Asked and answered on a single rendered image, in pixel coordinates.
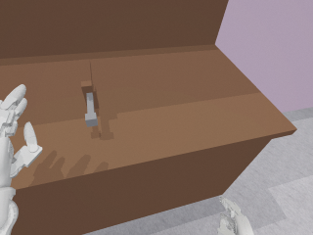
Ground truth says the left robot forearm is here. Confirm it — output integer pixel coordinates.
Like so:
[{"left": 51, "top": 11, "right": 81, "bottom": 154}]
[{"left": 0, "top": 187, "right": 19, "bottom": 235}]

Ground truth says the left robot hand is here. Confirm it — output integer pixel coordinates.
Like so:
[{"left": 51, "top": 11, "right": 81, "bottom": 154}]
[{"left": 0, "top": 84, "right": 43, "bottom": 188}]

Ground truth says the tap lever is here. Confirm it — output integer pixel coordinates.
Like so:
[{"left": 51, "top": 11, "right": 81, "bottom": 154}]
[{"left": 85, "top": 92, "right": 98, "bottom": 127}]

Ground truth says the counter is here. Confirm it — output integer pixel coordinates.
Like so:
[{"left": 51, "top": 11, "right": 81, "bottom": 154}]
[{"left": 0, "top": 0, "right": 297, "bottom": 235}]

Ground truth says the right robot hand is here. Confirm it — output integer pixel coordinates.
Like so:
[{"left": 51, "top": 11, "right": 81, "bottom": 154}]
[{"left": 217, "top": 196, "right": 254, "bottom": 235}]

